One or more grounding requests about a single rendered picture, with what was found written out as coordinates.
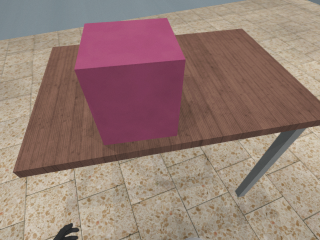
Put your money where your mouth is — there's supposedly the carton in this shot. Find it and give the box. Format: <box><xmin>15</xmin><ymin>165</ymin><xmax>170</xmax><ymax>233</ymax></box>
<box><xmin>74</xmin><ymin>18</ymin><xmax>186</xmax><ymax>145</ymax></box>

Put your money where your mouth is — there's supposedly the left robot hand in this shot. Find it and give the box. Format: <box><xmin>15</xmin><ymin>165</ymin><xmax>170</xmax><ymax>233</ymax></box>
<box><xmin>53</xmin><ymin>223</ymin><xmax>80</xmax><ymax>240</ymax></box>

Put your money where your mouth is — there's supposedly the table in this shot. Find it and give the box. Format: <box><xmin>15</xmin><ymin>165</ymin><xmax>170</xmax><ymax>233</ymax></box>
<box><xmin>13</xmin><ymin>28</ymin><xmax>320</xmax><ymax>197</ymax></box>

